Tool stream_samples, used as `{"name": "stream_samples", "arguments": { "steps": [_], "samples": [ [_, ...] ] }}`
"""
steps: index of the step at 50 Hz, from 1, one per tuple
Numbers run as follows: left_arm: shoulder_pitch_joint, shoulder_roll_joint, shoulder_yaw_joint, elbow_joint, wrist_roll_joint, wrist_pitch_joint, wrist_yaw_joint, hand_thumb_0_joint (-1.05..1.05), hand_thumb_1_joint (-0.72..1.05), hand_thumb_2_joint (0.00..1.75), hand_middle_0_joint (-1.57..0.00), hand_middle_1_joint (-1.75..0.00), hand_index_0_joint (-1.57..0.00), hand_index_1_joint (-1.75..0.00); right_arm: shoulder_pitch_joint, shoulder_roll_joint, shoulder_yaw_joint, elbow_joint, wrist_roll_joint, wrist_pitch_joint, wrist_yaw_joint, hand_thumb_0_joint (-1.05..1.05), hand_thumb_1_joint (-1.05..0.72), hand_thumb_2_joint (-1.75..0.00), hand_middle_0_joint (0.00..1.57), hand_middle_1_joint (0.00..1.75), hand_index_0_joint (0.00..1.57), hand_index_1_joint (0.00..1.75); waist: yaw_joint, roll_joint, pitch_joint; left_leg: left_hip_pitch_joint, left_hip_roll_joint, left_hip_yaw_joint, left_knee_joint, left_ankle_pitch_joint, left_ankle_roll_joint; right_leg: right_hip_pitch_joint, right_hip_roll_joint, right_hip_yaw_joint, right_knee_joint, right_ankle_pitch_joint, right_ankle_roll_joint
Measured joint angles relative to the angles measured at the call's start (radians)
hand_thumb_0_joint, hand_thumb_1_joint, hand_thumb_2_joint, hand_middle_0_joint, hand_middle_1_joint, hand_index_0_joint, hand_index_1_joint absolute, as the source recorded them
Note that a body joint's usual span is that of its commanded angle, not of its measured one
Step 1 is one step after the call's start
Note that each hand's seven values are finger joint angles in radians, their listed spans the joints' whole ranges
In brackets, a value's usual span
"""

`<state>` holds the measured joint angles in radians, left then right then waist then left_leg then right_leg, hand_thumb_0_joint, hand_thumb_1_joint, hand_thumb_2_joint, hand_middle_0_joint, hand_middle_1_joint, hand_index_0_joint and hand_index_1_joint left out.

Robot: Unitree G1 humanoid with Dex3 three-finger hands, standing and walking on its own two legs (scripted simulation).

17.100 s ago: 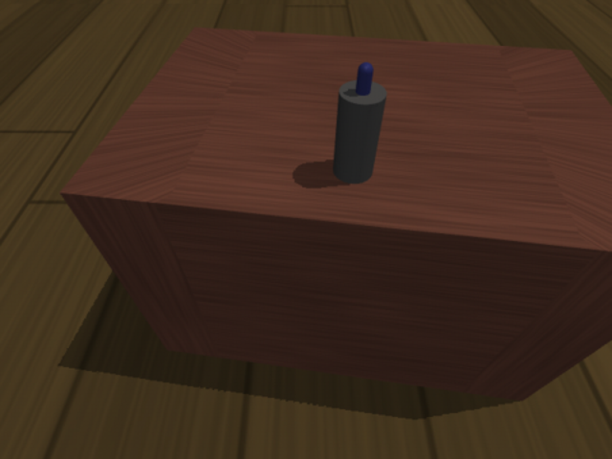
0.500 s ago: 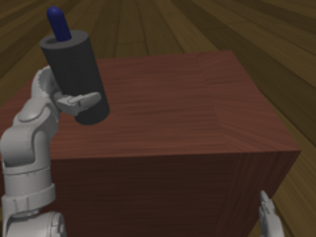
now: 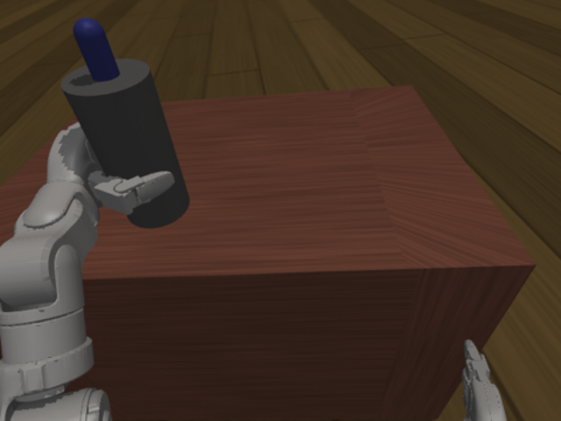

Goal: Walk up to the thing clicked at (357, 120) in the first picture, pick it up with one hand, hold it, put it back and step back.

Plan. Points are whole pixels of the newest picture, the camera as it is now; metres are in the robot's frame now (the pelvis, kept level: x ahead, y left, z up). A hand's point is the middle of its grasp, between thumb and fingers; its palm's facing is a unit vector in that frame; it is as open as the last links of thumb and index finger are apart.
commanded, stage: hold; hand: left
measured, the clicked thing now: (129, 132) +0.33 +0.16 +0.31
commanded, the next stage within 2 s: crouch in 1.42 s
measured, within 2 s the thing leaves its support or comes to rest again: neither
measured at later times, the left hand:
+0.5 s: hand (141, 156) +0.34 +0.17 +0.27, palm faces +0.12 -0.99 -0.03, open 11.2 cm
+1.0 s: hand (141, 153) +0.34 +0.16 +0.28, palm faces +0.11 -0.99 -0.04, open 11.2 cm
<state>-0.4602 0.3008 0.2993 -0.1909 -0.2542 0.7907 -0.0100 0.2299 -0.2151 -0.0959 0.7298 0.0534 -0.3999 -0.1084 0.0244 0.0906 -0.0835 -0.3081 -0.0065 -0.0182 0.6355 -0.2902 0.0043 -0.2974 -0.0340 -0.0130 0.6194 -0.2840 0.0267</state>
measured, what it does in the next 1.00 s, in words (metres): stands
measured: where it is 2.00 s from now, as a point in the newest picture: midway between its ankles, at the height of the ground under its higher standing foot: outside the picture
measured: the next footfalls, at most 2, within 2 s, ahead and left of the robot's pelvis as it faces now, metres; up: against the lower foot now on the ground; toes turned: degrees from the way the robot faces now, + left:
none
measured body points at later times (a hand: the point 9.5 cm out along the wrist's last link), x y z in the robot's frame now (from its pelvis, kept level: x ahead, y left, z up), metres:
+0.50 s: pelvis +0.00 +0.00 +0.00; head -0.05 -0.04 +0.45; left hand +0.33 +0.22 +0.28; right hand +0.17 -0.26 -0.07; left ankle +0.03 +0.12 -0.73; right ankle +0.03 -0.14 -0.73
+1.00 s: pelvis +0.00 +0.00 +0.00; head -0.05 -0.04 +0.45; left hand +0.33 +0.22 +0.28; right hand +0.17 -0.26 -0.07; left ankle +0.03 +0.12 -0.73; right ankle +0.03 -0.14 -0.73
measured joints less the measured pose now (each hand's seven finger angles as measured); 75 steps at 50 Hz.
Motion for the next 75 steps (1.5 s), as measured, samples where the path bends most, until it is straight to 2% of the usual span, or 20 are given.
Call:
{"name": "stream_samples", "arguments": {
  "steps": [7, 15, 24, 45, 65, 75],
  "samples": [
    [-0.017, 0.003, -0.007, 0.027, 0.01, 0.006, -0.006, 0.0, -0.56, 1.15, -0.62, -1.03, -0.65, -1.04, -0.002, 0.002, 0.002, -0.005, -0.001, -0.006, 0.004, -0.01, 0.5, -0.07, 0.05, 0.05, 0.06, 0.05, -0.001, 0.002, -0.007, 0.001, 0.001, 0.002, -0.002, 0.001, 0.0, 0.001, 0.001, 0.002, -0.004, 0.003, 0.001],
    [-0.034, 0.006, 0.0, 0.039, -0.004, 0.005, -0.011, 0.0, -0.56, 1.15, -0.62, -1.03, -0.65, -1.04, 0.007, 0.003, 0.0, -0.016, 0.002, -0.011, 0.006, -0.01, 0.51, -0.07, 0.05, 0.05, 0.06, 0.05, -0.005, 0.001, -0.006, 0.002, 0.002, 0.003, -0.003, 0.001, 0.0, 0.001, 0.002, 0.003, -0.005, 0.003, 0.0],
    [-0.033, 0.0, 0.005, 0.047, 0.009, 0.004, -0.004, 0.0, -0.56, 1.15, -0.62, -1.04, -0.64, -1.04, 0.017, 0.001, 0.0, -0.023, 0.001, -0.001, 0.01, -0.01, 0.51, -0.07, 0.05, 0.05, 0.06, 0.05, -0.004, 0.004, -0.004, 0.004, 0.004, 0.004, -0.007, 0.003, -0.002, 0.001, 0.004, 0.004, -0.006, 0.004, -0.002],
    [-0.047, 0.007, -0.001, 0.073, 0.01, -0.012, -0.005, 0.0, -0.56, 1.15, -0.61, -1.04, -0.64, -1.05, 0.004, 0.003, 0.003, -0.01, -0.002, -0.005, 0.001, -0.01, 0.51, -0.07, 0.05, 0.05, 0.06, 0.05, -0.006, 0.001, -0.003, 0.004, 0.003, 0.001, -0.011, 0.01, -0.004, 0.0, 0.003, 0.001, -0.006, 0.008, -0.004],
    [-0.098, 0.013, 0.0, 0.105, 0.003, 0.01, -0.007, 0.0, -0.56, 1.15, -0.61, -1.04, -0.64, -1.05, 0.006, -0.001, 0.004, -0.016, 0.001, -0.001, 0.006, -0.01, 0.51, -0.07, 0.05, 0.05, 0.06, 0.05, -0.006, 0.001, -0.003, 0.003, 0.003, 0.002, -0.012, 0.013, -0.005, -0.002, 0.003, 0.002, -0.003, 0.009, -0.005],
    [-0.092, 0.026, 0.005, 0.12, 0.013, 0.004, -0.006, 0.0, -0.56, 1.15, -0.61, -1.04, -0.64, -1.05, 0.012, 0.001, 0.007, -0.028, 0.005, -0.001, 0.011, -0.01, 0.51, -0.07, 0.05, 0.05, 0.06, 0.05, -0.012, 0.001, -0.004, 0.002, 0.005, 0.003, -0.013, 0.014, -0.005, -0.005, 0.005, 0.003, -0.003, 0.011, -0.006]
  ]
}}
